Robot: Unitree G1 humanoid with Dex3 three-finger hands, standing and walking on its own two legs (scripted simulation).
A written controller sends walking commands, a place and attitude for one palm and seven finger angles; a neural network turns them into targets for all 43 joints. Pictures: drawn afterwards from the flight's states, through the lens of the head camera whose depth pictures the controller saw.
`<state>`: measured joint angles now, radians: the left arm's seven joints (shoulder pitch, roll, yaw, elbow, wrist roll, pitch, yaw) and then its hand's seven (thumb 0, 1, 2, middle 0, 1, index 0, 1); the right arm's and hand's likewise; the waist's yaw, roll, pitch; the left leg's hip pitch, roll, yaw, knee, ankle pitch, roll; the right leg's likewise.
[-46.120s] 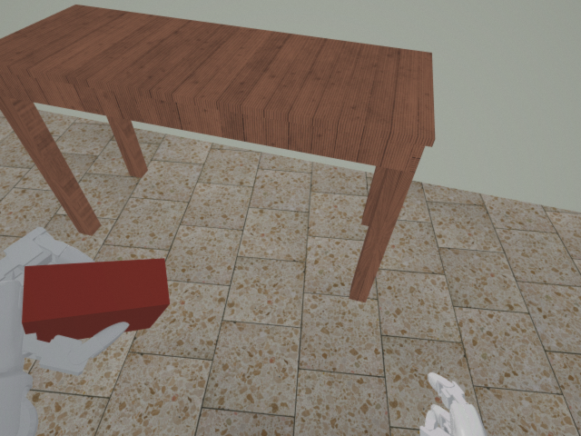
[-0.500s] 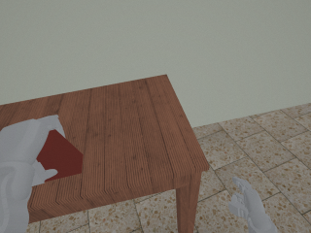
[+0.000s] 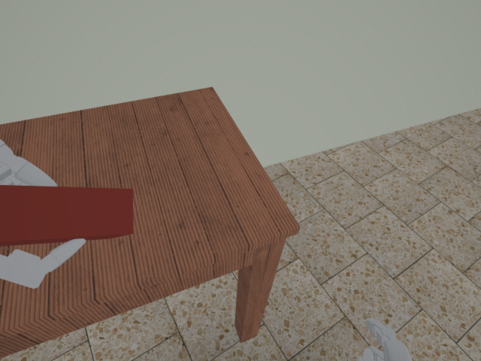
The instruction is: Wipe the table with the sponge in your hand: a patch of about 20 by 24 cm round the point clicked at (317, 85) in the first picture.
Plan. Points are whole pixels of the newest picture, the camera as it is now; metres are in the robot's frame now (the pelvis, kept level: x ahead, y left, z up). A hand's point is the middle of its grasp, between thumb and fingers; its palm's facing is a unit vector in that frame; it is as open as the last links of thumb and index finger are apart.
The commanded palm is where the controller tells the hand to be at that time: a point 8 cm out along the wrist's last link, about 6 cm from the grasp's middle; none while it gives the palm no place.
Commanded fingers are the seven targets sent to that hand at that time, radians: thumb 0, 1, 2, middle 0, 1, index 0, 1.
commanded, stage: step back with the hand held close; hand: left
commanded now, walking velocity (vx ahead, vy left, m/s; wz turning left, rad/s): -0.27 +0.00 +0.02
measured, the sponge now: (84, 217) +0.24 +0.20 +0.19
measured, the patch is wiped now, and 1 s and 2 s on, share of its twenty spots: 0.95 0.95 0.95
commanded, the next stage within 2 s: stop stepping back and stand still in 0.78 s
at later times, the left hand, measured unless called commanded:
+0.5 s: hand out of the picture +0.13 +0.26 +0.23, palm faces +0.49 -0.82 -0.31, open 9.5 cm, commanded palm +0.07 +0.30 +0.25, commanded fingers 0.00 0.10 1.30 -1.20 -1.60 -1.20 -1.60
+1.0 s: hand out of the picture +0.01 +0.26 +0.23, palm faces +0.47 -0.81 -0.37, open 9.5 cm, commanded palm -0.04 +0.30 +0.25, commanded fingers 0.00 0.10 1.30 -1.20 -1.60 -1.20 -1.60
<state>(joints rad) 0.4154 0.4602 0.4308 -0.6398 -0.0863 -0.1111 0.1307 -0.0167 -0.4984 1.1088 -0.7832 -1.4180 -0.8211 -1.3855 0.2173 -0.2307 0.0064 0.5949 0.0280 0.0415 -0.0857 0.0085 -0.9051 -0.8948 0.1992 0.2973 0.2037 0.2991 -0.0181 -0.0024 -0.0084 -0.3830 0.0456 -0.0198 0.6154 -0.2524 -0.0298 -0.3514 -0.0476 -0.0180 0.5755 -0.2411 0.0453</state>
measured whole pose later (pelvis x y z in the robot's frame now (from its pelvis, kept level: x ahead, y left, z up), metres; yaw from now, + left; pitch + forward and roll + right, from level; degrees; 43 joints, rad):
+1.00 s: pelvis -0.20 +0.02 +0.00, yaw +0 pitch +0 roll -1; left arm 0.40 0.41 0.44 -0.65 -0.08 -0.13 0.14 -0.02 -0.50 1.11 -0.78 -1.42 -0.82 -1.39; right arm 0.16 -0.17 0.01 0.59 0.02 -0.07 -0.03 0.01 -0.90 -0.89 0.20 0.30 0.21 0.30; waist 0.02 -0.01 0.01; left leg -0.40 0.09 0.05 0.56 -0.16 -0.02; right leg -0.41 0.03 -0.02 0.80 -0.43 0.03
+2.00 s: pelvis -0.28 +0.02 +0.00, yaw +2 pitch -2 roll -1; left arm 0.39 0.38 0.38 -0.60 -0.06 -0.16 0.14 -0.02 -0.50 1.11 -0.79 -1.42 -0.83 -1.39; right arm 0.19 -0.22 0.01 0.64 0.02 -0.05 -0.07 0.01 -0.90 -0.89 0.20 0.30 0.21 0.30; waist 0.02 0.04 0.02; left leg -0.27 0.05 -0.01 0.55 -0.26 -0.02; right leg -0.24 0.04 -0.08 0.54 -0.28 -0.06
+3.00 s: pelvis -0.29 +0.06 +0.01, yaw +1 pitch -1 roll -1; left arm 0.40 0.37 0.39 -0.55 -0.04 -0.16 0.15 -0.02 -0.50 1.10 -0.79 -1.42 -0.82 -1.39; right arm 0.19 -0.21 0.02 0.63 0.01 -0.05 -0.07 0.01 -0.90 -0.89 0.20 0.30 0.20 0.30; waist 0.01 0.04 0.00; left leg -0.28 0.02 0.02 0.50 -0.20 0.02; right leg -0.23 0.01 -0.05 0.43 -0.19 -0.01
